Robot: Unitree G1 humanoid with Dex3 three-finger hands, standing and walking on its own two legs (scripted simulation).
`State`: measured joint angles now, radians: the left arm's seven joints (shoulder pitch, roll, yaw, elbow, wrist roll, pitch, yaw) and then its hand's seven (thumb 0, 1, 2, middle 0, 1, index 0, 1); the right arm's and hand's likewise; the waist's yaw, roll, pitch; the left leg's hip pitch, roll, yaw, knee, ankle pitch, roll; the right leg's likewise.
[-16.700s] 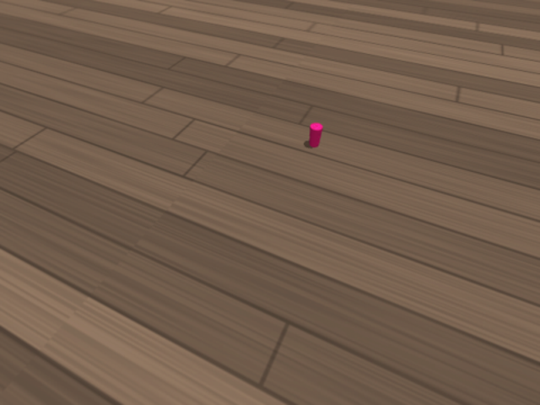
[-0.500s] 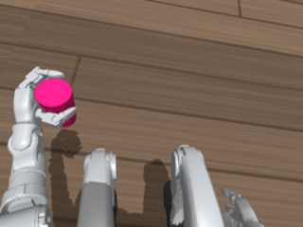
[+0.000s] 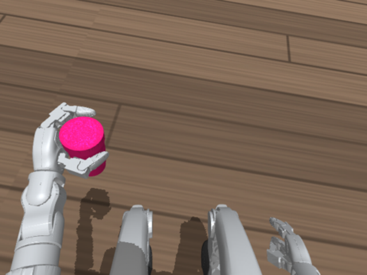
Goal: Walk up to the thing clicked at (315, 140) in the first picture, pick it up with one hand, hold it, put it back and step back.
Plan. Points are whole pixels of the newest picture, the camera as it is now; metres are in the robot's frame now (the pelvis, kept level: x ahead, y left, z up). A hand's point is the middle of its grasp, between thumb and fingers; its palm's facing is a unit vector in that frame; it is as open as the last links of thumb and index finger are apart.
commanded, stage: lift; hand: left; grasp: from the side
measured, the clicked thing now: (87, 150) +0.37 +0.21 +0.00
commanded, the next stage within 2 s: hold in 1.28 s
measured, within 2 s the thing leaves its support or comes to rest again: neither
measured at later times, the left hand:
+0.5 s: hand (58, 116) +0.36 +0.20 +0.16, palm faces +0.07 -1.00 -0.02, open 10.4 cm
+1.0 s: hand (53, 84) +0.37 +0.18 +0.21, palm faces +0.05 -1.00 +0.00, open 10.4 cm
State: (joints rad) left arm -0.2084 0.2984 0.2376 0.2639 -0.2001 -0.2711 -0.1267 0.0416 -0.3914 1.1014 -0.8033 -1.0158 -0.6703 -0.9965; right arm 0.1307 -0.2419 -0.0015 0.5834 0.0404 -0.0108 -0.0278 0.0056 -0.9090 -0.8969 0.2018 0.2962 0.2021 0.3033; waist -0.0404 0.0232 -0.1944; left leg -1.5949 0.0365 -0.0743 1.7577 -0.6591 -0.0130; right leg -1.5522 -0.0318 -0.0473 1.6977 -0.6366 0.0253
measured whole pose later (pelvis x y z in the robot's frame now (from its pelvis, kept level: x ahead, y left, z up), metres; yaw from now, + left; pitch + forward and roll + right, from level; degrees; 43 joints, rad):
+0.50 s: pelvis +0.03 +0.00 +0.12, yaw +1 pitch +18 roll -3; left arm -0.10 0.26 0.17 0.27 -0.20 -0.26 -0.12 0.04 -0.39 1.10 -0.80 -1.02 -0.67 -1.00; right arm 0.22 -0.23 0.01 0.61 0.04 -0.06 -0.04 0.01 -0.91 -0.90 0.20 0.30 0.20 0.30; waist -0.04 0.02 -0.14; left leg -1.07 0.04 -0.05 1.31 -0.56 -0.01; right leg -1.02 -0.03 -0.05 1.25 -0.53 0.03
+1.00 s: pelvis +0.05 +0.00 +0.17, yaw +2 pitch +11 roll -2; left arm -0.12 0.24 0.16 0.37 -0.20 -0.31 -0.15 0.04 -0.39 1.10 -0.80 -1.03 -0.66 -1.01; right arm 0.24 -0.22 0.01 0.62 0.02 -0.06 -0.04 0.01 -0.90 -0.90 0.20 0.30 0.20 0.30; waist -0.03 0.01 -0.08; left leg -0.77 0.05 -0.02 1.06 -0.49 -0.01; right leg -0.74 -0.02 -0.04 1.00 -0.46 0.03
